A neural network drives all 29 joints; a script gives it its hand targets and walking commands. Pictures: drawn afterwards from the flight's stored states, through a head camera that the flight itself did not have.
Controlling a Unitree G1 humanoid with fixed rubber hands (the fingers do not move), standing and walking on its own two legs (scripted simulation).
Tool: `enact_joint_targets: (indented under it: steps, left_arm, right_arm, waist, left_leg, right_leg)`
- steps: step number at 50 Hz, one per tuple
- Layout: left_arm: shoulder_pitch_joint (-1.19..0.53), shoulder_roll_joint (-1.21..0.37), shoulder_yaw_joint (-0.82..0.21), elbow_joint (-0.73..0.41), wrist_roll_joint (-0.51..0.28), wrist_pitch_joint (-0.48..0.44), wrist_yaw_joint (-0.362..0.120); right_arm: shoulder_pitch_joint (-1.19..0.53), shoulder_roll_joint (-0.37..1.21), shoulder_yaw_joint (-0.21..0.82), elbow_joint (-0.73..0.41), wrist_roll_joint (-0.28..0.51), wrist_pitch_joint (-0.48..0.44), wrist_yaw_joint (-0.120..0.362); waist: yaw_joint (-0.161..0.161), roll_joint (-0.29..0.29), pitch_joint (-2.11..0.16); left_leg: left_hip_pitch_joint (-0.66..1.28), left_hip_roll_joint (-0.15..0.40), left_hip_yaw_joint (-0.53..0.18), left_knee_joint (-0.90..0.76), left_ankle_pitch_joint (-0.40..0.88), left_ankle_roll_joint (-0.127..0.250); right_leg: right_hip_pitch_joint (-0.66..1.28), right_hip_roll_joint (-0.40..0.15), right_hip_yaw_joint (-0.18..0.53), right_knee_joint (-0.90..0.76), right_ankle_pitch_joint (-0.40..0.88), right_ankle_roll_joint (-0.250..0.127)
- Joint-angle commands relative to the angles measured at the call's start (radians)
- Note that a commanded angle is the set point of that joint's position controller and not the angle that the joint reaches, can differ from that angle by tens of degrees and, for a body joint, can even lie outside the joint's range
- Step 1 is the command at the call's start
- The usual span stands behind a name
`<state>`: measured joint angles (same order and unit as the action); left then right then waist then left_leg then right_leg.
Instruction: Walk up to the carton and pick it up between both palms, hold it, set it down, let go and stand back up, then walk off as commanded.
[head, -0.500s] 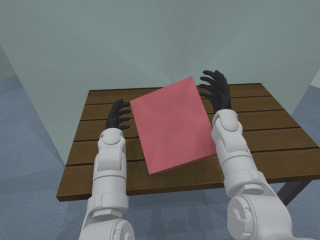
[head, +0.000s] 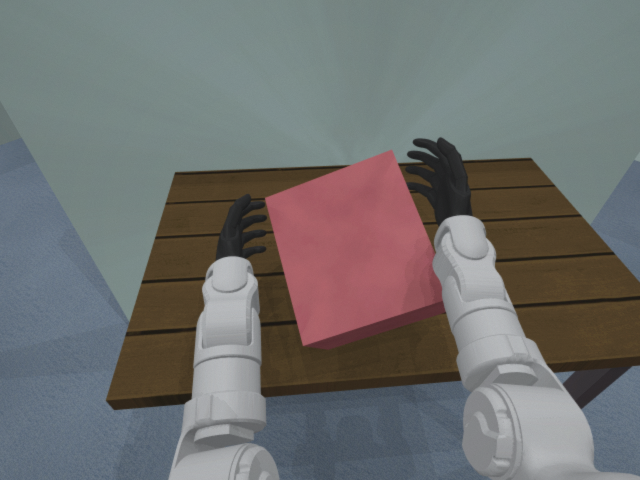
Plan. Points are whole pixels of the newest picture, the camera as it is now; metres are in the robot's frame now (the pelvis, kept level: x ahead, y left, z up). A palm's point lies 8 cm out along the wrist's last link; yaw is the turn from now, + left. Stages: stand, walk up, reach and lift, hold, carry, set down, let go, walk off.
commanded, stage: set down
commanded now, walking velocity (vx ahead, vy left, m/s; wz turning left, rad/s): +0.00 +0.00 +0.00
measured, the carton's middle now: (357, 256) +0.41 -0.04 +0.07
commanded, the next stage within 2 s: none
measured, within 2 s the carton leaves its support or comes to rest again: neither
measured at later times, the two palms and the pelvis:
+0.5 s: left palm (232, 258) +0.37 +0.13 +0.11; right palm (440, 197) +0.41 -0.14 +0.17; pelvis +0.01 +0.00 +0.00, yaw +0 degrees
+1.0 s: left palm (235, 257) +0.38 +0.13 +0.10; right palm (439, 197) +0.42 -0.14 +0.16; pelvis +0.01 +0.00 +0.00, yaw +0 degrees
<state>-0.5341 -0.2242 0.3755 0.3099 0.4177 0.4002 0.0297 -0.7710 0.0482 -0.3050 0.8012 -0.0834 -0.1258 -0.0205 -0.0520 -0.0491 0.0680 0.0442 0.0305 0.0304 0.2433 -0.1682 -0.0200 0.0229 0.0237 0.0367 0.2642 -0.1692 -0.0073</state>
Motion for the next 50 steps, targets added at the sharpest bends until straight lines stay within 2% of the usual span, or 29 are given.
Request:
enact_joint_targets:
  steps: [1,3,4,8,9,10,11,12,13,14,16,17,18,19,20,22,24,27,29,31,34,35,37,40,41,43,47,48,50]
  left_arm:
    - [-0.45,-0.29,-0.181,-0.077,0.05,-0.032,-0.079]
    - [-0.444,-0.299,-0.168,-0.071,0.043,-0.034,-0.082]
    - [-0.453,-0.297,-0.161,-0.044,0.055,-0.03,-0.082]
    - [-0.508,-0.309,-0.173,-0.056,0.03,-0.048,-0.07]
    - [-0.477,-0.315,-0.174,-0.042,0.037,-0.048,-0.074]
    - [-0.494,-0.298,-0.139,-0.019,0.044,-0.052,-0.073]
    - [-0.507,-0.318,-0.16,-0.041,0.035,-0.053,-0.065]
    - [-0.502,-0.314,-0.173,-0.033,0.031,-0.066,-0.062]
    - [-0.507,-0.312,-0.171,-0.026,0.025,-0.067,-0.064]
    - [-0.509,-0.311,-0.144,-0.013,0.042,-0.066,-0.059]
    - [-0.491,-0.29,-0.11,0.03,0.043,-0.066,-0.069]
    - [-0.476,-0.297,-0.111,0.016,0.041,-0.069,-0.065]
    - [-0.518,-0.294,-0.12,-0.01,0.046,-0.083,-0.067]
    - [-0.508,-0.293,-0.108,0.011,0.052,-0.084,-0.062]
    - [-0.478,-0.29,-0.11,0.009,0.052,-0.082,-0.059]
    - [-0.488,-0.32,-0.122,-0.005,0.043,-0.091,-0.054]
    - [-0.428,-0.3,-0.095,0.022,0.065,-0.083,-0.052]
    - [-0.463,-0.314,-0.118,0.003,0.042,-0.087,-0.057]
    - [-0.435,-0.324,-0.118,-0.014,0.049,-0.095,-0.054]
    - [-0.42,-0.338,-0.126,-0.026,0.052,-0.088,-0.047]
    - [-0.401,-0.348,-0.132,-0.019,0.044,-0.098,-0.043]
    - [-0.394,-0.337,-0.13,-0.009,0.046,-0.095,-0.044]
    - [-0.382,-0.349,-0.133,-0.042,0.047,-0.097,-0.043]
    - [-0.377,-0.366,-0.148,-0.029,0.046,-0.114,-0.039]
    - [-0.37,-0.354,-0.125,-0.036,0.041,-0.112,-0.042]
    - [-0.389,-0.34,-0.127,-0.024,0.046,-0.117,-0.046]
    - [-0.372,-0.332,-0.087,0.021,0.07,-0.117,-0.058]
    - [-0.385,-0.337,-0.091,-0.007,0.075,-0.121,-0.055]
    - [-0.399,-0.341,-0.089,-0.001,0.062,-0.123,-0.057]
  right_arm:
    - [-0.299,0.305,0.25,0.135,-0.024,0.092,0.146]
    - [-0.3,0.3,0.251,0.125,-0.027,0.092,0.155]
    - [-0.295,0.311,0.233,0.135,-0.039,0.101,0.155]
    - [-0.306,0.312,0.194,0.187,-0.05,0.109,0.176]
    - [-0.298,0.283,0.176,0.177,-0.07,0.105,0.178]
    - [-0.302,0.293,0.146,0.195,-0.077,0.11,0.185]
    - [-0.304,0.305,0.16,0.206,-0.063,0.11,0.186]
    - [-0.311,0.307,0.148,0.2,-0.063,0.11,0.192]
    - [-0.29,0.309,0.144,0.223,-0.08,0.119,0.193]
    - [-0.285,0.316,0.134,0.222,-0.082,0.118,0.201]
    - [-0.294,0.301,0.126,0.224,-0.093,0.129,0.199]
    - [-0.298,0.313,0.148,0.191,-0.083,0.123,0.201]
    - [-0.283,0.312,0.129,0.231,-0.1,0.128,0.2]
    - [-0.312,0.318,0.13,0.205,-0.093,0.125,0.203]
    - [-0.27,0.293,0.124,0.238,-0.098,0.133,0.203]
    - [-0.287,0.305,0.137,0.215,-0.091,0.121,0.207]
    - [-0.294,0.293,0.141,0.204,-0.086,0.12,0.206]
    - [-0.268,0.308,0.134,0.229,-0.099,0.131,0.204]
    - [-0.281,0.311,0.154,0.217,-0.098,0.113,0.201]
    - [-0.272,0.31,0.156,0.217,-0.097,0.114,0.202]
    - [-0.264,0.316,0.175,0.212,-0.095,0.105,0.203]
    - [-0.242,0.313,0.167,0.232,-0.106,0.115,0.195]
    - [-0.238,0.31,0.184,0.22,-0.095,0.107,0.197]
    - [-0.239,0.326,0.171,0.214,-0.109,0.091,0.196]
    - [-0.228,0.322,0.185,0.239,-0.099,0.096,0.197]
    - [-0.221,0.323,0.175,0.239,-0.104,0.099,0.199]
    - [-0.238,0.328,0.171,0.219,-0.115,0.106,0.197]
    - [-0.215,0.343,0.174,0.232,-0.114,0.109,0.2]
    - [-0.217,0.315,0.139,0.232,-0.118,0.109,0.204]
  waist:
    - [0.147,0.05,-0.201]
    - [0.155,0.037,-0.209]
    - [0.143,0.033,-0.18]
    - [0.139,0.053,-0.212]
    - [0.119,0.043,-0.213]
    - [0.132,0.036,-0.189]
    - [0.124,0.059,-0.209]
    - [0.139,0.068,-0.209]
    - [0.128,0.042,-0.194]
    - [0.149,0.056,-0.182]
    - [0.149,0.011,-0.159]
    - [0.162,0.022,-0.188]
    - [0.148,0.032,-0.198]
    - [0.165,0.031,-0.199]
    - [0.143,0.029,-0.207]
    - [0.152,0.046,-0.22]
    - [0.181,0.04,-0.218]
    - [0.145,0.028,-0.216]
    - [0.165,0.024,-0.265]
    - [0.163,0.069,-0.24]
    - [0.177,0.049,-0.295]
    - [0.148,0.037,-0.272]
    - [0.168,0.052,-0.279]
    - [0.149,0.049,-0.292]
    - [0.168,0.033,-0.286]
    - [0.155,0.041,-0.257]
    - [0.177,0.018,-0.245]
    - [0.17,0.038,-0.27]
    - [0.157,0.019,-0.245]
  left_leg:
    - [0.039,-0.013,0.09,0.014,0.289,0.013]
    - [0.045,-0.012,0.089,0.007,0.306,0.01]
    - [0.031,-0.015,0.094,-0.002,0.251,0.013]
    - [0.046,-0.011,0.093,0.002,0.272,0.002]
    - [0.056,-0.009,0.085,0.004,0.275,0.003]
    - [0.038,-0.008,0.096,-0.009,0.245,0.001]
    - [0.046,-0.009,0.087,0.002,0.252,-0.003]
    - [0.043,-0.009,0.086,-0.009,0.224,-0.003]
    - [0.029,-0.009,0.095,-0.009,0.211,0.003]
    - [0.017,-0.009,0.096,-0.007,0.226,0.002]
    - [-0.006,-0.012,0.103,-0.029,0.168,0.021]
    - [-0.008,-0.012,0.098,-0.024,0.207,0.019]
    - [-0.002,-0.015,0.104,-0.015,0.223,0.012]
    - [-0.003,-0.013,0.105,-0.01,0.241,0.012]
    - [0.027,-0.008,0.093,-0.002,0.285,0.01]
    - [0.041,-0.008,0.094,0.018,0.328,0.005]
    - [0.051,-0.004,0.098,0.037,0.395,0.007]
    - [0.05,-0.009,0.104,0.043,0.362,0.015]
    - [0.05,-0.012,0.107,0.06,0.436,0.009]
    - [0.055,-0.006,0.099,0.079,0.489,-0.001]
    - [0.058,0.0,0.102,0.092,0.495,0.006]
    - [0.051,-0.002,0.098,0.096,0.509,0.006]
    - [0.069,-0.004,0.103,0.101,0.527,0.007]
    - [0.069,-0.002,0.095,0.106,0.525,-0.002]
    - [0.054,-0.005,0.103,0.107,0.524,0.014]
    - [0.039,-0.007,0.103,0.099,0.486,0.015]
    - [-0.01,-0.012,0.112,0.072,0.402,0.033]
    - [-0.012,-0.014,0.113,0.064,0.4,0.029]
    - [0.006,-0.008,0.102,0.06,0.374,0.027]
  right_leg:
    - [-0.021,0.02,-0.129,0.009,0.227,0.013]
    - [-0.024,0.027,-0.135,-0.003,0.199,0.009]
    - [-0.03,0.023,-0.132,-0.009,0.168,0.011]
    - [-0.047,0.024,-0.129,-0.015,0.147,0.004]
    - [-0.064,0.026,-0.137,-0.019,0.15,0.006]
    - [-0.058,0.028,-0.138,-0.028,0.104,0.003]
    - [-0.081,0.031,-0.137,-0.018,0.109,0.003]
    - [-0.09,0.028,-0.132,-0.03,0.085,-0.003]
    - [-0.082,0.024,-0.131,-0.025,0.101,-0.001]
    - [-0.081,0.019,-0.123,-0.024,0.106,0.001]
    - [-0.069,0.019,-0.12,-0.029,0.094,0.008]
    - [-0.044,0.02,-0.117,-0.019,0.149,0.014]
    - [-0.066,0.021,-0.12,-0.012,0.16,0.018]
    - [-0.053,0.02,-0.115,-0.008,0.171,0.018]
    - [-0.063,0.029,-0.121,-0.008,0.182,0.014]
    - [-0.106,0.031,-0.12,-0.005,0.195,0.01]
    - [-0.102,0.035,-0.119,0.003,0.228,0.009]
    - [-0.127,0.03,-0.112,0.01,0.269,0.015]
    - [-0.097,0.034,-0.118,0.032,0.335,0.021]
    - [-0.123,0.036,-0.115,0.036,0.324,0.006]
    - [-0.126,0.034,-0.112,0.035,0.356,-0.003]
    - [-0.114,0.038,-0.114,0.043,0.381,0.005]
    - [-0.135,0.037,-0.118,0.05,0.389,0.007]
    - [-0.142,0.039,-0.123,0.047,0.368,0.003]
    - [-0.149,0.036,-0.116,0.056,0.398,0.012]
    - [-0.142,0.03,-0.113,0.052,0.377,0.012]
    - [-0.113,0.024,-0.102,0.05,0.364,0.021]
    - [-0.09,0.025,-0.104,0.055,0.363,0.019]
    - [-0.112,0.027,-0.111,0.045,0.317,0.019]
